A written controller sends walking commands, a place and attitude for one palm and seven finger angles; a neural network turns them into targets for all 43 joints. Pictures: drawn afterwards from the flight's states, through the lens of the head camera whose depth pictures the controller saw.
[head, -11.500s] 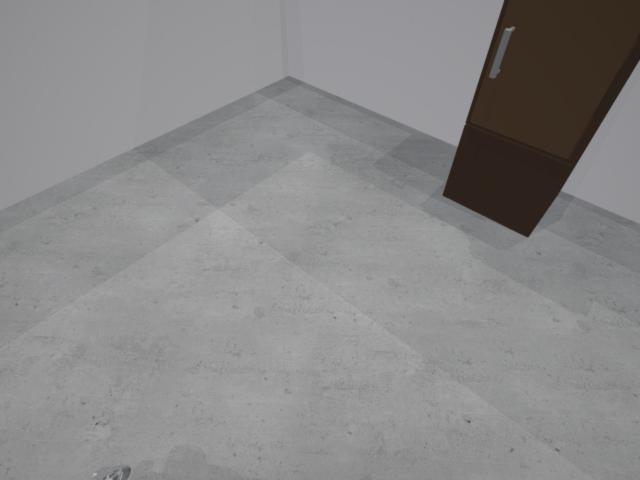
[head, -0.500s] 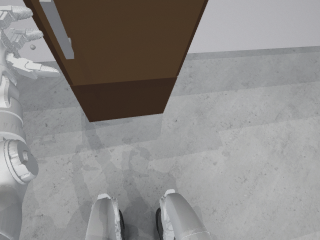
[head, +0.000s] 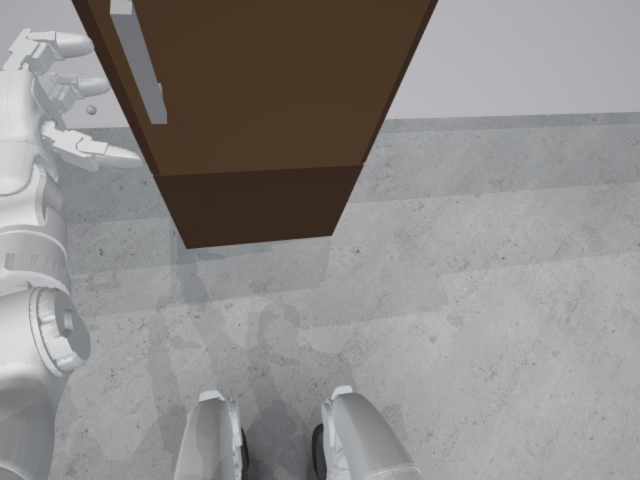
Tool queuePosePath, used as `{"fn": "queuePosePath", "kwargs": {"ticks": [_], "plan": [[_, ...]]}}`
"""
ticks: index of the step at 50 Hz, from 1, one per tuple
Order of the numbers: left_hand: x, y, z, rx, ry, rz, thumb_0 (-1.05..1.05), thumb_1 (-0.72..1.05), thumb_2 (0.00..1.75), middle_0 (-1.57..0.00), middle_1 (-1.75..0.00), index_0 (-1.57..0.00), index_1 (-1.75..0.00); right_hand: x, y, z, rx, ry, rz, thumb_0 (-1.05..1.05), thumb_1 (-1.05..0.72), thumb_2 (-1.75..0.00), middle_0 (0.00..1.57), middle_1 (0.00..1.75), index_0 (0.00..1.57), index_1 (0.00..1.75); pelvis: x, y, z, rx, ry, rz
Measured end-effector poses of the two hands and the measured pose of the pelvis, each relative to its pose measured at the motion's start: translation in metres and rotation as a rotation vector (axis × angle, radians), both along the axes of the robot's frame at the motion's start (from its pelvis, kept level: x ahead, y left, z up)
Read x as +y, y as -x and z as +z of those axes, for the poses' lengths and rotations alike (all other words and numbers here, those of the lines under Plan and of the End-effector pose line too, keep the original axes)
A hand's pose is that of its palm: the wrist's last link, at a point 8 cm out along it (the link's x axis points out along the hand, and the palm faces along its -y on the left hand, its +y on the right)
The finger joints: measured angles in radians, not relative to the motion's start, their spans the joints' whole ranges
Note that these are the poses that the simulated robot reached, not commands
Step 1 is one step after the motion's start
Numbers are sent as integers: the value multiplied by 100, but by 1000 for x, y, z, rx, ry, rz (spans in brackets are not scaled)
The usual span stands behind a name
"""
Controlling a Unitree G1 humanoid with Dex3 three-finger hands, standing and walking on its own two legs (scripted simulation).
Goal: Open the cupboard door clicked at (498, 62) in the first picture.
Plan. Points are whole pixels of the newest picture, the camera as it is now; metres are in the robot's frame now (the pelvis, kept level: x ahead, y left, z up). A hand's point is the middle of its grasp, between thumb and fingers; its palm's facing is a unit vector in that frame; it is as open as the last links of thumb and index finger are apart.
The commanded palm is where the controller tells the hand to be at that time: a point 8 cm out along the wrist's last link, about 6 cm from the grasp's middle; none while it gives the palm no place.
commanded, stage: move the hooked fingers beside the handle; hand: left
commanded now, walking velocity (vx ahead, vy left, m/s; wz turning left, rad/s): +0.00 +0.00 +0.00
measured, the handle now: (143, 59) +0.60 +0.16 +0.07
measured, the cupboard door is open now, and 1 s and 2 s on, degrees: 0 0 0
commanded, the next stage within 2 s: slide the fingers in behind the handle in 0.14 s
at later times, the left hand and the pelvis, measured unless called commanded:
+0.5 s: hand (103, 107) +0.54 +0.20 +0.06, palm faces +0.03 -1.00 +0.00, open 14.0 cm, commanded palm +0.52 +0.23 +0.06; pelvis +0.00 +0.00 +0.00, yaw +0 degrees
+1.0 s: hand (138, 108) +0.53 +0.16 +0.06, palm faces +0.04 -1.00 -0.01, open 14.0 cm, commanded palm +0.51 +0.20 +0.06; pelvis +0.00 +0.00 +0.00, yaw +0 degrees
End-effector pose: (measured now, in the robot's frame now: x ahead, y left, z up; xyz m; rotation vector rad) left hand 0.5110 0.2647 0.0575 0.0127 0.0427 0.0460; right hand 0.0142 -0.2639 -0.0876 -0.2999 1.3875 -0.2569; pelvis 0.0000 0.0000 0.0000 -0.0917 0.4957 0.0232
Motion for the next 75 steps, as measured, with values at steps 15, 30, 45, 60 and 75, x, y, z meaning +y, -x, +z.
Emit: {"fn": "queuePosePath", "kwargs": {"ticks": [15,30,45,60,75], "plan": [[5,1,1,-8,-5,-2,-1,-50,30,-30,-120,-30,-120,9,23,-6,73,-31,-35,0,-90,-90,20,30,20,30,0,1,-1,4,1,-2],[-18,-3,0,-22,8,-8,-1,-50,30,-30,-120,-30,-120,6,24,-2,51,-22,-40,0,-90,-90,20,30,20,30,1,1,-1,2,-1,-6],[-38,1,3,-33,-1,-12,-1,-50,30,-30,-120,-30,-120,9,16,-6,35,-46,-21,0,-90,-90,20,30,20,30,-1,1,0,-6,-5,5],[-57,2,3,-32,-7,13,-1,-50,30,-27,-119,-28,-119,6,20,-9,46,-71,-28,0,-90,-90,20,30,20,30,-6,0,1,-11,-17,3],[-80,-4,0,-29,14,-5,-1,-50,30,-28,-119,-28,-120,0,17,-8,50,-63,-24,0,-91,-90,20,30,20,30,-9,-3,1,-2,-20,6]]}}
